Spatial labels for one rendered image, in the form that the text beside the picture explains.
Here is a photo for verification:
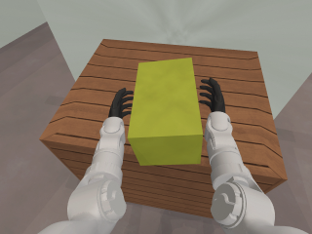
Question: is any robot right hand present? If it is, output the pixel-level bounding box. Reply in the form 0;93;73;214
199;78;226;113

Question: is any robot right forearm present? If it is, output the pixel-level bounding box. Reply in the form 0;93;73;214
204;111;264;194

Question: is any carton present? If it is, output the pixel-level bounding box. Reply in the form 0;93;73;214
127;58;203;166

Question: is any pedestal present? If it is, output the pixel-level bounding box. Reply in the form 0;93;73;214
39;39;288;218

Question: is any robot left forearm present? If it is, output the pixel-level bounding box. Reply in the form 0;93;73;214
67;116;126;216

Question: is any robot left hand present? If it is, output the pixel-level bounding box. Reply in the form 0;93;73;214
108;88;134;119

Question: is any robot left upper arm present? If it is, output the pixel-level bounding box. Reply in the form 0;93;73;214
37;178;127;234

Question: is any robot right upper arm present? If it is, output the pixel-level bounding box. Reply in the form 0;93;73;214
211;181;308;234

